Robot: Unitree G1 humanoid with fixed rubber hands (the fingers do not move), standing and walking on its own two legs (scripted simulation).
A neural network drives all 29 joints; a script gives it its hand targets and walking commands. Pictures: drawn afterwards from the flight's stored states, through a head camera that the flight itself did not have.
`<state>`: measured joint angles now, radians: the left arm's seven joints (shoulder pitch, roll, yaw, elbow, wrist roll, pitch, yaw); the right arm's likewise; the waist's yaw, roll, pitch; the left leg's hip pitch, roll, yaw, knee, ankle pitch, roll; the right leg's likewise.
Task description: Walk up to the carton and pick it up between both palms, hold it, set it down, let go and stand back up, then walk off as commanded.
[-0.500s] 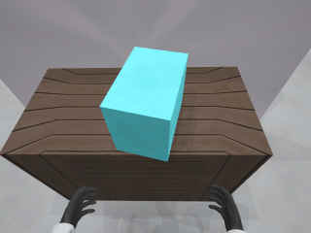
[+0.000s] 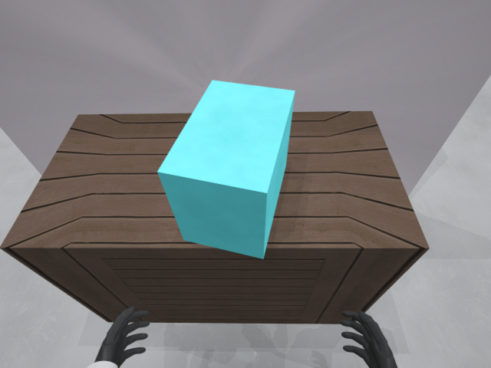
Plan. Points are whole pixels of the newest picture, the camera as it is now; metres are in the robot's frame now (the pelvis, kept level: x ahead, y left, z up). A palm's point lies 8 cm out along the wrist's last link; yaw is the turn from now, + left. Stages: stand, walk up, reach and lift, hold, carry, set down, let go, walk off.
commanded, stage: set down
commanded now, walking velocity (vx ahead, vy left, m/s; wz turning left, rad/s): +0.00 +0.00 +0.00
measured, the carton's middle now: (237, 168) +0.52 +0.03 -0.01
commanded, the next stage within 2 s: let go in 0.14 s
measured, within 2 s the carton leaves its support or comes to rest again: neither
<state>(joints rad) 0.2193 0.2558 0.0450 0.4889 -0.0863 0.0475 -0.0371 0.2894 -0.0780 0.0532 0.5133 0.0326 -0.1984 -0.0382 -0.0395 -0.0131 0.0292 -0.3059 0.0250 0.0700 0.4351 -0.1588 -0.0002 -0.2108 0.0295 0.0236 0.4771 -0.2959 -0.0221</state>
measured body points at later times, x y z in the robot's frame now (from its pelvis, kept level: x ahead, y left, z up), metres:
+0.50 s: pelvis +0.01 -0.01 +0.00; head +0.04 -0.01 +0.45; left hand +0.18 +0.24 -0.09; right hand +0.15 -0.21 -0.10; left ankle +0.04 +0.12 -0.74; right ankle -0.03 -0.10 -0.74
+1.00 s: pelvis +0.02 +0.00 +0.00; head +0.01 +0.01 +0.45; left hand +0.14 +0.26 -0.12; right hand +0.11 -0.23 -0.13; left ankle +0.04 +0.12 -0.74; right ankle -0.03 -0.10 -0.74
